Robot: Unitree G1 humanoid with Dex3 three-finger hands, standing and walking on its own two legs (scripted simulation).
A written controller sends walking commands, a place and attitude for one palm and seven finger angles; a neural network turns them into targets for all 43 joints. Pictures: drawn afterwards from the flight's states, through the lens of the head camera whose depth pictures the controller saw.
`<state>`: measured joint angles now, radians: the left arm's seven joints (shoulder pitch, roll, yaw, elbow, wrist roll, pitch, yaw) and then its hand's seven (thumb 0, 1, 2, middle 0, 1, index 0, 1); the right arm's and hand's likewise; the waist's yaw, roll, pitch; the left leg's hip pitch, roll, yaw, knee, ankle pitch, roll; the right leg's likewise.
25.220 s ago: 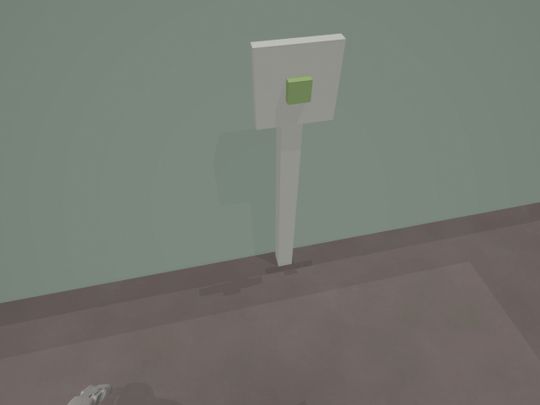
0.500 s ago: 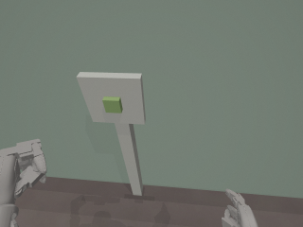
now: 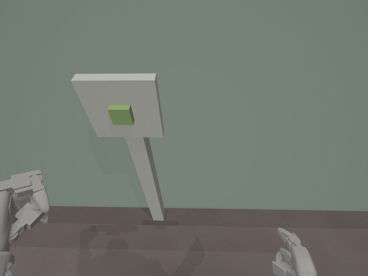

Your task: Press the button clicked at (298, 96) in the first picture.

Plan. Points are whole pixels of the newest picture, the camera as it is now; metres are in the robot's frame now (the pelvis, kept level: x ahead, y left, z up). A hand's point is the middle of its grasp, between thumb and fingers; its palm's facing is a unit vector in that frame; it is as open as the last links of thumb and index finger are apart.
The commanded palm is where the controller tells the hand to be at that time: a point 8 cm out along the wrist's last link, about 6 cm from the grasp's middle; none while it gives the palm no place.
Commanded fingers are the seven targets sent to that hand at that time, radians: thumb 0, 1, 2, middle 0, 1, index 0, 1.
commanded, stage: step back with the hand held close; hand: left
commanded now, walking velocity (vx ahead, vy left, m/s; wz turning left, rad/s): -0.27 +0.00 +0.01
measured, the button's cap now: (121, 114) +0.49 +0.21 +0.07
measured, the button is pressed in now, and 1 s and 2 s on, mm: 0 0 0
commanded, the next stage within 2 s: stop stepping back and stand still in 0.90 s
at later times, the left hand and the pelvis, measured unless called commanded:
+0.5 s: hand out of the picture +0.12 +0.27 +0.15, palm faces +0.37 -0.82 -0.44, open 3.1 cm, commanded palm +0.06 +0.31 +0.17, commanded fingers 0.00 0.90 0.90 -1.30 -1.50 -1.30 -1.50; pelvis -0.07 +0.03 -0.02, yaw +0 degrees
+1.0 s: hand out of the picture +0.03 +0.22 +0.16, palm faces +0.14 -0.81 -0.56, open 3.1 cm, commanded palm -0.04 +0.29 +0.17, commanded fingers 0.00 0.90 0.90 -1.30 -1.50 -1.30 -1.50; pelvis -0.19 +0.01 -0.02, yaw -3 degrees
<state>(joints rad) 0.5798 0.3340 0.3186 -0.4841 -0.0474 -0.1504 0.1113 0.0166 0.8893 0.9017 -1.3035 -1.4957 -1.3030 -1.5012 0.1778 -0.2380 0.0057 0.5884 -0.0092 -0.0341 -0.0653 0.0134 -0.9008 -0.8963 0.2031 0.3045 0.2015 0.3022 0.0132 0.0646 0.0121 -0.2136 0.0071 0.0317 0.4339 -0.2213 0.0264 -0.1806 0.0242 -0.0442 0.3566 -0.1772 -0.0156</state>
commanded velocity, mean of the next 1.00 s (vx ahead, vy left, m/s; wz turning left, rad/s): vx -0.31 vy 0.00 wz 0.01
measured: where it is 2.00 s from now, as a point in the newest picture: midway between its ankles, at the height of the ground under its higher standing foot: outside the picture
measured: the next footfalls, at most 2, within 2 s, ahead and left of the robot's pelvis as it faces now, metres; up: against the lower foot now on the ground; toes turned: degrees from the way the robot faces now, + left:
right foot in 0.82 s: -0.21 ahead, -0.04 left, +0.00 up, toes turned -6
left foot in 1.16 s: -0.12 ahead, +0.11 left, +0.00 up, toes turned +0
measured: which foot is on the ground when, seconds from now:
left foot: down 0.00-1.00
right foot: down 0.00-0.56, up 0.58-0.80, down 0.82-1.00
